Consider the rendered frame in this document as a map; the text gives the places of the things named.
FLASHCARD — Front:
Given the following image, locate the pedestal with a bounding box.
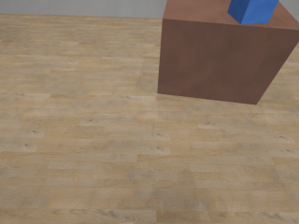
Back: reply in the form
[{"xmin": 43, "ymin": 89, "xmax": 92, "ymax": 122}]
[{"xmin": 157, "ymin": 0, "xmax": 299, "ymax": 105}]

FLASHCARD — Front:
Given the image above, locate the carton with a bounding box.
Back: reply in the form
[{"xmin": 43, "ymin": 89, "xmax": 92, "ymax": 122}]
[{"xmin": 227, "ymin": 0, "xmax": 279, "ymax": 24}]

